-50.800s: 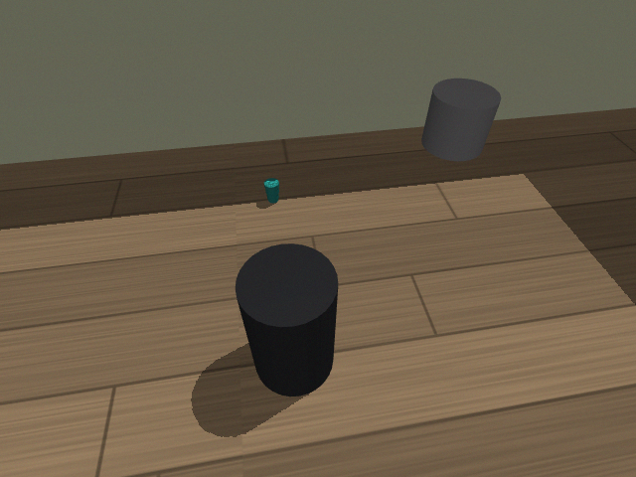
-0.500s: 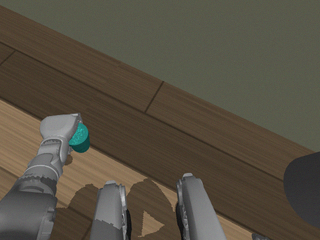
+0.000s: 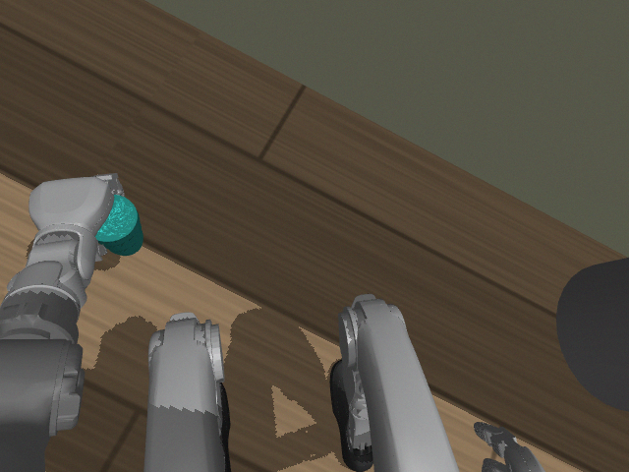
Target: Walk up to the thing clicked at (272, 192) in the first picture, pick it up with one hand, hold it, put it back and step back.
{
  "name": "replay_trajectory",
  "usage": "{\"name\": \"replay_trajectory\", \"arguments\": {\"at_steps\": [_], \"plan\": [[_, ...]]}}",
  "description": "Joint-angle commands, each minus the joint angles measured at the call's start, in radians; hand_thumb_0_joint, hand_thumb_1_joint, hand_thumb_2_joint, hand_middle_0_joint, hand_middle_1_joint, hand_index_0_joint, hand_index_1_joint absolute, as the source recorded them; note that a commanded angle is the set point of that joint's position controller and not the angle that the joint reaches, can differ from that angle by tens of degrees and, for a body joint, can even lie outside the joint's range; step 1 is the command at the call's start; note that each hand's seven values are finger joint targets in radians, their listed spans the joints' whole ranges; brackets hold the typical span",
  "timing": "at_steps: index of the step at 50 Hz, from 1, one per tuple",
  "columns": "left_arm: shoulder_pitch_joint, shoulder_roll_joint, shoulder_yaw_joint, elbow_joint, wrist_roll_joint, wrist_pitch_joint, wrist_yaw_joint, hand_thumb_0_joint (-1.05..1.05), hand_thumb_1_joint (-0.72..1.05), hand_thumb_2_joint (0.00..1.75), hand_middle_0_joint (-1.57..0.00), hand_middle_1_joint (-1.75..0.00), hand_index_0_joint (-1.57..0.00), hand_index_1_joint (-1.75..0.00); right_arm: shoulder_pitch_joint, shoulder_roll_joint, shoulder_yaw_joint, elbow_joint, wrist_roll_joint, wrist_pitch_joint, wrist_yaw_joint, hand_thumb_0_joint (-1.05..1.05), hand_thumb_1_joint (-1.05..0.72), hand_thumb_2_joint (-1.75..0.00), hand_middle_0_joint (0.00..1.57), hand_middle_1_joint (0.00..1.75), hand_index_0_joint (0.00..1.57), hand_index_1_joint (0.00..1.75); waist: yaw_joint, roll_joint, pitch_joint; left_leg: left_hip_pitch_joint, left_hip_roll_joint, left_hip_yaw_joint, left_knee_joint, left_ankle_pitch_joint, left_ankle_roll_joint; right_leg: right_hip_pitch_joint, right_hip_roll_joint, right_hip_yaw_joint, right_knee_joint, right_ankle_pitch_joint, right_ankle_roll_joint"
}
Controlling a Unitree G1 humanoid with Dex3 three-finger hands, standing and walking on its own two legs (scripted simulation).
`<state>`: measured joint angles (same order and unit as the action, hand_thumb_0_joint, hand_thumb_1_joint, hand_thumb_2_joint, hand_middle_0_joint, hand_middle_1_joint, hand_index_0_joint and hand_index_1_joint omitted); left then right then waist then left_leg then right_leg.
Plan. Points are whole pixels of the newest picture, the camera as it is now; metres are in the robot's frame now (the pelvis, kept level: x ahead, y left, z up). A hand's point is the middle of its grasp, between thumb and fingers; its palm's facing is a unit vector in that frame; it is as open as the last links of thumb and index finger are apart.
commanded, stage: crouch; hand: left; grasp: from above
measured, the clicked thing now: (118, 230) +0.45 +0.25 -0.21
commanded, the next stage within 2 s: lower in 0.54 s
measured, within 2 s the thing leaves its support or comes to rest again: rests again in 1.50 s
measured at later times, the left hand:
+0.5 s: hand (104, 238) +0.44 +0.27 -0.22, palm faces -0.44 -0.04 -0.90, open 9.3 cm
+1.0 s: hand (118, 242) +0.45 +0.27 -0.27, palm faces -0.46 -0.06 -0.89, open 9.2 cm
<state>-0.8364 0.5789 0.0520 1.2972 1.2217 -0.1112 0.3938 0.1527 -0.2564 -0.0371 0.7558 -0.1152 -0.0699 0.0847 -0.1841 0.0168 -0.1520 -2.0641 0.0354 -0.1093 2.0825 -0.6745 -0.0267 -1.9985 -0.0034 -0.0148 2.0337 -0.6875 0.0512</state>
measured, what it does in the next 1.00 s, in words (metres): lowers itself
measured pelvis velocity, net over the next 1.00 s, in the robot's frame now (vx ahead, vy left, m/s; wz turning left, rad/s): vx -0.01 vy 0.00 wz -0.04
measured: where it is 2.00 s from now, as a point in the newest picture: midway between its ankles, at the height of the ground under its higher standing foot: (285, 444)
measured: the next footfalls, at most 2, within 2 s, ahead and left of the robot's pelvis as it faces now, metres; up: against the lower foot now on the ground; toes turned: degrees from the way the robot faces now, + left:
none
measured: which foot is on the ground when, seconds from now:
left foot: down 0.00-1.00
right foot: down 0.00-1.00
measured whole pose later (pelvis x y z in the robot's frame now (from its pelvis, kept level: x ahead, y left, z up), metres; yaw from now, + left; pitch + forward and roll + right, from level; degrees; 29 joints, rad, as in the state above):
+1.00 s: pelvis -0.01 +0.00 -0.10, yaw -3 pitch +33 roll -7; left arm -0.95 0.72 0.11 1.50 1.28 -0.21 0.44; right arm 0.15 -0.28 0.04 0.78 -0.16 -0.08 0.14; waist -0.25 -0.02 -0.03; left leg -2.31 0.02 -0.17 2.39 -0.67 -0.04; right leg -2.23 0.02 -0.03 2.33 -0.68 0.06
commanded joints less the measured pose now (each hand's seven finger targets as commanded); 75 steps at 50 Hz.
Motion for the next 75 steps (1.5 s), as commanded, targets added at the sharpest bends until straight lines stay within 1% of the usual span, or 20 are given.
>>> {"name": "replay_trajectory", "arguments": {"at_steps": [1,8,10,15,17,19,24,37,39,41,45,46,49,57,62,66,67,69,70,75], "plan": [[-0.338,0.261,0.044,-0.178,-0.012,-0.016,0.023,0.00,0.51,0.86,-0.86,-0.89,-0.90,-0.85,0.214,-0.205,-0.068,-0.021,0.003,-0.002,0.004,0.00,-0.92,-0.91,0.20,0.30,0.20,0.30,-0.004,0.202,-0.686,0.513,-0.021,0.090,-0.169,0.245,0.046,0.316,0.029,-0.080,-0.197,0.293,-0.077],[-0.355,0.265,0.042,-0.110,0.004,-0.038,0.020,0.00,0.49,0.80,-0.84,-0.86,-0.88,-0.82,0.206,-0.218,-0.062,-0.020,0.000,0.008,0.017,0.00,-0.92,-0.91,0.20,0.30,0.20,0.30,-0.013,0.205,-0.642,0.437,-0.022,0.088,-0.120,0.192,0.048,0.242,0.036,-0.089,-0.143,0.244,-0.080],[-0.386,0.309,0.061,-0.131,0.010,-0.043,0.029,0.00,0.48,0.81,-0.83,-0.87,-0.87,-0.83,0.208,-0.225,-0.063,-0.017,-0.001,0.008,0.018,0.00,-0.91,-0.90,0.20,0.30,0.20,0.30,-0.006,0.223,-0.658,0.443,-0.021,0.087,-0.113,0.180,0.046,0.229,0.036,-0.093,-0.128,0.231,-0.082],[-0.414,0.286,0.044,-0.076,0.013,-0.046,0.041,0.00,0.47,0.79,-0.82,-0.87,-0.86,-0.83,0.208,-0.226,-0.053,-0.011,-0.006,0.002,0.023,0.00,-0.92,-0.91,0.20,0.30,0.20,0.30,-0.028,0.223,-0.621,0.409,-0.024,0.087,-0.091,0.141,0.047,0.181,0.038,-0.100,-0.105,0.200,-0.084],[-0.447,0.332,0.064,-0.088,0.021,-0.050,0.048,0.00,0.46,0.79,-0.82,-0.86,-0.85,-0.82,0.206,-0.236,-0.053,-0.008,-0.007,0.002,0.022,0.00,-0.91,-0.90,0.20,0.30,0.20,0.30,-0.019,0.243,-0.639,0.404,-0.024,0.086,-0.084,0.124,0.047,0.167,0.036,-0.103,-0.089,0.183,-0.086],[-0.407,0.290,0.039,-0.028,0.023,-0.044,0.046,0.00,0.45,0.80,-0.82,-0.85,-0.85,-0.82,0.204,-0.230,-0.045,-0.004,-0.009,0.001,0.023,0.00,-0.91,-0.91,0.20,0.30,0.20,0.30,-0.027,0.229,-0.607,0.395,-0.025,0.084,-0.075,0.112,0.045,0.142,0.036,-0.105,-0.082,0.171,-0.087],[-0.457,0.321,0.045,-0.021,0.031,-0.044,0.052,0.00,0.43,0.80,-0.81,-0.83,-0.84,-0.80,0.206,-0.238,-0.035,0.005,-0.010,-0.001,0.022,0.00,-0.92,-0.91,0.20,0.30,0.20,0.30,-0.031,0.257,-0.618,0.381,-0.027,0.079,-0.059,0.109,0.043,0.115,0.037,-0.112,-0.047,0.171,-0.091],[-0.450,0.321,0.037,0.062,0.013,-0.063,0.040,0.00,0.45,0.78,-0.86,-0.76,-0.88,-0.75,0.216,-0.247,-0.006,0.009,-0.019,-0.011,0.032,0.00,-0.92,-0.90,0.20,0.30,0.20,0.30,-0.066,0.192,-0.545,0.267,-0.032,0.084,0.019,0.118,0.054,0.097,0.039,-0.119,-0.007,0.185,-0.081],[-0.472,0.368,0.053,0.045,0.019,-0.079,0.044,0.00,0.46,0.78,-0.87,-0.77,-0.89,-0.76,0.217,-0.247,-0.001,0.015,-0.023,-0.010,0.034,0.00,-0.92,-0.90,0.20,0.30,0.20,0.30,-0.058,0.195,-0.556,0.247,-0.031,0.088,0.038,0.124,0.056,0.120,0.044,-0.119,-0.001,0.191,-0.079],[-0.425,0.358,0.058,0.085,0.025,-0.084,0.050,0.00,0.49,0.76,-0.89,-0.77,-0.91,-0.75,0.218,-0.252,0.005,0.010,-0.026,-0.013,0.038,0.00,-0.92,-0.90,0.20,0.30,0.20,0.30,-0.051,0.211,-0.557,0.260,-0.033,0.089,0.046,0.143,0.051,0.116,0.041,-0.123,0.018,0.203,-0.079],[-0.479,0.407,0.088,0.025,0.041,-0.108,0.072,0.00,0.55,0.77,-0.92,-0.79,-0.94,-0.76,0.220,-0.261,0.006,0.016,-0.038,-0.013,0.044,0.00,-0.92,-0.90,0.20,0.30,0.20,0.30,-0.066,0.260,-0.570,0.290,-0.028,0.078,0.066,0.162,0.045,0.087,0.044,-0.139,0.053,0.223,-0.082],[-0.429,0.381,0.080,0.077,0.046,-0.103,0.075,0.00,0.52,0.77,-0.91,-0.78,-0.93,-0.76,0.216,-0.259,0.012,0.010,-0.040,-0.014,0.047,0.00,-0.92,-0.90,0.20,0.30,0.20,0.30,-0.062,0.253,-0.555,0.282,-0.031,0.079,0.070,0.161,0.045,0.082,0.045,-0.139,0.057,0.222,-0.082],[-0.435,0.413,0.099,0.059,0.051,-0.109,0.096,0.00,0.52,0.75,-0.90,-0.77,-0.92,-0.75,0.202,-0.263,0.015,0.012,-0.046,-0.013,0.048,0.00,-0.92,-0.90,0.20,0.30,0.20,0.30,-0.055,0.273,-0.574,0.273,-0.029,0.082,0.082,0.154,0.045,0.090,0.049,-0.138,0.063,0.217,-0.080],[-0.432,0.407,0.091,0.068,0.050,-0.095,0.121,0.00,0.53,0.77,-0.91,-0.73,-0.93,-0.71,0.192,-0.268,0.018,0.017,-0.060,-0.018,0.054,0.00,-0.91,-0.90,0.20,0.30,0.20,0.30,-0.072,0.276,-0.561,0.251,-0.025,0.074,0.111,0.141,0.045,0.067,0.053,-0.146,0.086,0.213,-0.079],[-0.444,0.445,0.121,0.078,0.056,-0.100,0.134,0.00,0.57,0.77,-0.93,-0.74,-0.95,-0.72,0.213,-0.278,0.031,0.024,-0.074,-0.024,0.062,0.00,-0.90,-0.90,0.20,0.30,0.20,0.30,-0.098,0.252,-0.545,0.217,-0.027,0.072,0.151,0.197,0.050,0.102,0.053,-0.155,0.101,0.276,-0.069],[-0.403,0.414,0.100,0.165,0.053,-0.101,0.137,0.00,0.60,0.75,-0.95,-0.75,-0.97,-0.72,0.190,-0.280,0.044,0.023,-0.078,-0.031,0.071,0.00,-0.90,-0.90,0.20,0.30,0.20,0.30,-0.093,0.262,-0.503,0.211,-0.027,0.063,0.148,0.161,0.045,0.061,0.058,-0.167,0.116,0.230,-0.075],[-0.443,0.451,0.120,0.120,0.056,-0.106,0.143,0.00,0.62,0.75,-0.95,-0.75,-0.98,-0.72,0.190,-0.288,0.039,0.014,-0.083,-0.035,0.074,0.00,-0.90,-0.90,0.20,0.30,0.20,0.30,-0.106,0.278,-0.516,0.228,-0.024,0.059,0.158,0.175,0.044,0.057,0.061,-0.172,0.126,0.251,-0.075],[-0.446,0.436,0.105,0.140,0.062,-0.108,0.146,0.00,0.62,0.75,-0.96,-0.75,-0.99,-0.72,0.191,-0.290,0.046,0.010,-0.091,-0.041,0.080,0.00,-0.91,-0.90,0.20,0.30,0.20,0.30,-0.120,0.281,-0.507,0.225,-0.025,0.057,0.173,0.184,0.045,0.062,0.061,-0.173,0.127,0.266,-0.073],[-0.415,0.447,0.120,0.145,0.062,-0.110,0.149,0.00,0.63,0.75,-0.97,-0.73,-1.00,-0.71,0.191,-0.292,0.048,0.016,-0.089,-0.039,0.080,0.00,-0.91,-0.90,0.20,0.30,0.20,0.30,-0.100,0.282,-0.511,0.215,-0.026,0.057,0.164,0.179,0.045,0.072,0.063,-0.174,0.124,0.255,-0.072],[-0.421,0.478,0.140,0.141,0.072,-0.115,0.168,0.00,0.65,0.75,-0.98,-0.73,-1.01,-0.70,0.176,-0.303,0.053,0.007,-0.100,-0.043,0.090,0.00,-0.90,-0.90,0.20,0.30,0.20,0.30,-0.108,0.326,-0.510,0.235,-0.025,0.048,0.168,0.174,0.039,0.046,0.064,-0.187,0.148,0.247,-0.075]]}}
